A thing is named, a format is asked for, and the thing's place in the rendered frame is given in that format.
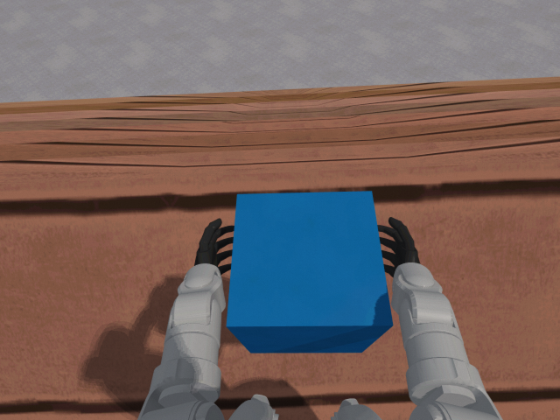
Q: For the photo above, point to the robot right shin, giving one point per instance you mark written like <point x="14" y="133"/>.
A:
<point x="347" y="402"/>

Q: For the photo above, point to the robot left shin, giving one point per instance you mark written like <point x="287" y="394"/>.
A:
<point x="260" y="398"/>

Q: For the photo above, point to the robot right forearm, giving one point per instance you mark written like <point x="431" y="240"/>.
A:
<point x="439" y="369"/>

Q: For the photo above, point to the carton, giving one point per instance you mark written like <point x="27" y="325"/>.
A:
<point x="307" y="273"/>

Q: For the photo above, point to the robot left forearm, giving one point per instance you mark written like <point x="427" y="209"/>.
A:
<point x="189" y="367"/>

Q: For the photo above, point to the left robot upper arm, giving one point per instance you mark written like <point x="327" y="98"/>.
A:
<point x="196" y="410"/>

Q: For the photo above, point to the right robot hand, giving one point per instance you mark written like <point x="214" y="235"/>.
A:
<point x="403" y="246"/>

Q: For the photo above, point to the left robot hand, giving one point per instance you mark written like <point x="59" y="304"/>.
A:
<point x="209" y="246"/>

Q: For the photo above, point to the right robot upper arm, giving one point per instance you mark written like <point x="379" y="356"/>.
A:
<point x="434" y="410"/>

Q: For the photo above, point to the robot shin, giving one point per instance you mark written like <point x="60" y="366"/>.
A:
<point x="347" y="402"/>
<point x="260" y="398"/>

